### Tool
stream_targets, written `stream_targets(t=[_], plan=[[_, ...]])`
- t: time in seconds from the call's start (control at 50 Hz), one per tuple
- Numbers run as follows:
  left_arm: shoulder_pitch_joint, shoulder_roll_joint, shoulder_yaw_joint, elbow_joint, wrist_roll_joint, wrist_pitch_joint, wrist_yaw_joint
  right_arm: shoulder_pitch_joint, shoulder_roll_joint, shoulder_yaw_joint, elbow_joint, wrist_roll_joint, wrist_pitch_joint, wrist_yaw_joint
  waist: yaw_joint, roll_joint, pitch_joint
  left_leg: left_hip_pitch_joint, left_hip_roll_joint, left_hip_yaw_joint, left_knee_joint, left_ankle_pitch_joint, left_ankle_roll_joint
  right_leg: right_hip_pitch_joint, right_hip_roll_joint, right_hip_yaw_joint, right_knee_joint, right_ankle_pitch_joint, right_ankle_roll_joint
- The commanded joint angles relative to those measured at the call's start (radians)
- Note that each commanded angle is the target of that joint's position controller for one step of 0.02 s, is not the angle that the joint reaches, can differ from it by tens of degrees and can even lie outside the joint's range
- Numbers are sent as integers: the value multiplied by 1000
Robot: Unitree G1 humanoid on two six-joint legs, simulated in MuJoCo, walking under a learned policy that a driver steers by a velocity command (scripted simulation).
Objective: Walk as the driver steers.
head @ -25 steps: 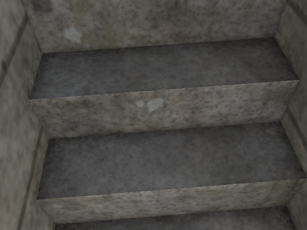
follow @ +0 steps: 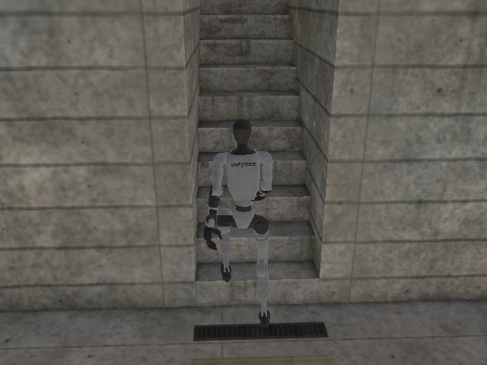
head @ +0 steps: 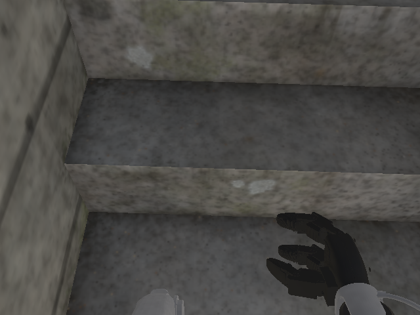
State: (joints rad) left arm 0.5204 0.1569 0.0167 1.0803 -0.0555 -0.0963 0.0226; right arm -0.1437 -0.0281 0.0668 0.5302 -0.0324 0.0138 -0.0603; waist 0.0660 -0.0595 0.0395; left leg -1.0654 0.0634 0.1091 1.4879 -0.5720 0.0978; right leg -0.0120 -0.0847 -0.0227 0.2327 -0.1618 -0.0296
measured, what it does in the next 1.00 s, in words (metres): climbs: right foot 0.20 m higher, then left foot 0.20 m higher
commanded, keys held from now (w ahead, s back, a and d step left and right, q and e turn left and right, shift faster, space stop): w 0.64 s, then no key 0.36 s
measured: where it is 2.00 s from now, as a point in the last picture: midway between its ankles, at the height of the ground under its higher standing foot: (277, 134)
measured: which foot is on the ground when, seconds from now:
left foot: down 0.00-0.54, up 0.56-0.90, down 0.92-1.00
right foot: up 0.00-0.48, down 0.50-1.00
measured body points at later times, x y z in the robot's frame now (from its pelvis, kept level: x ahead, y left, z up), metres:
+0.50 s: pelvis +0.26 +0.00 +0.22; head +0.28 -0.01 +0.67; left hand +0.52 +0.17 +0.15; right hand +0.20 -0.18 +0.06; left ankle +0.13 +0.11 -0.53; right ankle +0.38 -0.11 -0.34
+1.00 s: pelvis +0.49 -0.04 +0.44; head +0.51 -0.02 +0.89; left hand +0.46 +0.18 +0.28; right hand +0.72 -0.20 +0.35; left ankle +0.62 +0.07 -0.15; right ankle +0.40 -0.12 -0.30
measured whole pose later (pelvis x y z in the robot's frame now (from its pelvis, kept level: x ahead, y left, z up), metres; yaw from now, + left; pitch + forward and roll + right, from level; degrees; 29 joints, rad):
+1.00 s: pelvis +0.49 -0.04 +0.44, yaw +1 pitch +8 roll +4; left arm 0.35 0.19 0.01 1.16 0.01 -0.08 -0.14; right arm -0.09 -0.09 0.04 0.84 0.00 0.06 0.08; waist -0.01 -0.11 -0.13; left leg -1.06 -0.04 0.11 1.31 -0.40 0.09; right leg -0.26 -0.04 -0.03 0.49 0.19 -0.09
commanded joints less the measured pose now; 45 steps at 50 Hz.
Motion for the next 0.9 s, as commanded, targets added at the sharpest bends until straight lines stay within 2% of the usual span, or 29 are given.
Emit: stream_targets(t=[0.02,0.04,0.06,0.1,0.14,0.16,0.2,0.22,0.3,0.32,0.36,0.4,0.44,0.48,0.5,0.52,0.54,0.56,0.58,0.6,0.62,0.66,0.7,0.72,0.78,0.82,0.84,0.86,0.9], plan=[[-200,225,79,-205,-15,-59,-95,674,-446,-169,186,-41,36,-55,-351,463,-556,1058,219,-995,-1144,-150,152,-526,211,155,1047,238,-58],[-128,115,71,-205,68,-49,-105,474,-439,-179,177,-8,42,-51,-223,412,-508,960,283,-1201,-1227,-190,125,-667,247,354,1554,84,-41],[-179,42,53,-268,97,-27,-102,325,-362,-161,200,0,36,-21,-122,258,-342,805,255,-1070,-1156,-357,127,-800,192,304,1720,117,-51],[-281,-56,15,-350,129,3,-51,237,-119,-96,334,-2,-1,-3,-4,62,-14,498,177,-660,-952,-258,84,-942,162,210,1756,178,-73],[-243,-143,-22,-351,107,43,-27,345,-43,-76,459,-14,-56,5,25,122,35,503,129,-422,-942,20,42,-1052,192,224,1901,104,-90],[-269,11,-25,-343,9,70,-82,378,-68,-67,424,-50,-108,90,-53,225,18,580,79,-398,-1025,145,109,-1275,195,392,1780,126,-239],[-323,88,-7,-405,48,83,-71,368,-118,-84,453,-77,-121,130,6,79,-77,610,92,-344,-1103,266,134,-1268,157,297,1653,226,-251],[-346,62,-28,-411,58,96,-93,437,-192,-106,479,-69,-114,141,-14,193,-112,696,139,-348,-1152,316,190,-1361,154,207,1914,123,-227],[-460,-22,-86,-411,68,100,-83,590,-92,-24,612,-132,-113,160,19,25,-40,825,166,-281,-1209,216,128,-1763,88,203,2161,131,-293],[-555,40,-75,-454,63,102,-88,534,-141,-35,578,-126,-122,168,15,14,-96,699,118,-163,-1254,222,118,-1584,49,73,1980,184,-276],[-736,81,-65,-526,23,141,-78,593,-184,-42,574,-117,-135,172,-15,173,-142,545,99,-84,-1350,257,87,-1373,-22,-55,1824,160,-225],[-837,18,-104,-532,56,174,-99,672,-217,-35,594,-86,-114,192,-59,173,-140,523,186,-98,-1452,401,128,-1224,-26,-100,1756,-1,-221],[-818,72,-94,-525,89,190,-125,615,-376,-68,573,-2,-141,210,28,304,-302,624,209,-67,-1375,1728,220,-854,110,-192,1374,-178,-163],[-624,87,-95,-447,102,187,-129,538,-438,-99,552,32,-155,222,76,335,-334,1129,283,-81,-1179,2234,241,-951,191,-222,999,-246,-114],[-594,118,-79,-424,89,175,-115,574,-423,-108,575,15,-139,235,65,314,-360,1239,241,-63,-1014,2282,217,-882,218,-200,791,-233,-133],[-355,145,-55,-331,105,171,-98,691,-343,-103,628,-52,-124,240,82,193,-495,1095,188,-82,-766,2134,197,-579,168,-34,728,85,-207],[-211,135,-14,-262,141,131,-42,631,-304,-128,446,87,-182,81,45,-70,-567,777,111,-75,-491,1693,95,-209,41,355,681,-514,-286],[-180,171,7,-184,115,141,7,462,-272,-118,432,48,-184,42,103,-292,-416,442,-76,-100,-52,804,76,-281,-84,783,345,-765,-380],[-233,169,23,-177,107,125,8,375,-166,-107,350,-26,-167,33,72,-189,-284,292,-121,-287,403,612,39,-366,-91,794,244,-696,-332],[-298,170,39,-152,90,90,1,296,-67,-90,258,-42,-152,11,1,-75,-169,137,-147,-327,600,647,26,-413,-100,708,278,-625,-286],[-212,153,6,-106,65,42,-79,378,-146,-101,399,13,-103,124,28,-38,-31,-128,-210,-496,676,661,101,-441,-57,617,279,-260,-236],[-256,47,-7,-33,36,6,-95,421,-116,-91,374,-19,-90,172,-96,41,-86,-239,-180,-416,648,541,141,-374,-51,375,333,129,-195],[-219,-20,-35,19,88,1,-102,351,-111,-67,339,-43,-77,164,-159,102,-164,-344,-115,-312,723,501,167,-305,-86,316,268,217,-209],[-218,-23,-33,20,102,5,-99,328,-91,-55,339,-22,-70,158,-157,32,-155,-376,-97,-264,881,400,166,-305,-100,289,200,198,-221],[-172,-49,-50,77,147,-12,-77,162,-103,-33,271,3,-76,136,-169,120,-102,-420,-53,-193,834,321,199,-356,-42,137,133,163,-159],[-125,62,-33,65,161,-23,-76,-11,-158,-39,149,34,-52,113,-160,140,-192,-194,-8,-81,399,448,156,-447,22,27,93,327,-120],[-58,89,-25,73,133,-26,-69,-132,-182,-44,105,55,-35,94,-111,75,-212,-153,-4,-69,260,372,109,-422,27,29,67,454,-119],[-145,154,-8,34,78,2,-93,-219,-125,-15,60,42,19,108,-136,6,-188,66,-24,-10,54,155,60,-534,-62,49,-130,562,-183],[-148,262,10,43,51,-19,-140,-21,-135,-29,146,41,45,140,-218,-85,-235,288,-78,6,-40,377,23,-411,-157,69,-22,1331,-212]])
Keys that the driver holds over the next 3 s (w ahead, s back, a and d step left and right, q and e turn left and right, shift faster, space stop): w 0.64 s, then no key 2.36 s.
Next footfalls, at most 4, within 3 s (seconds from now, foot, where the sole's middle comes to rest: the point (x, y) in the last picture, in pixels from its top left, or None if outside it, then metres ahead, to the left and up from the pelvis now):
0.50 right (287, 271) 0.41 -0.12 -0.39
0.92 left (211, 116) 0.67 0.07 -0.19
1.32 right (343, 123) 0.67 -0.21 -0.19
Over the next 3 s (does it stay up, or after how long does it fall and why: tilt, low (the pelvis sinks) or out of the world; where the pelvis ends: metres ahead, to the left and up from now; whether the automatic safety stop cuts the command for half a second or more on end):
stays up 0.61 -0.08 0.59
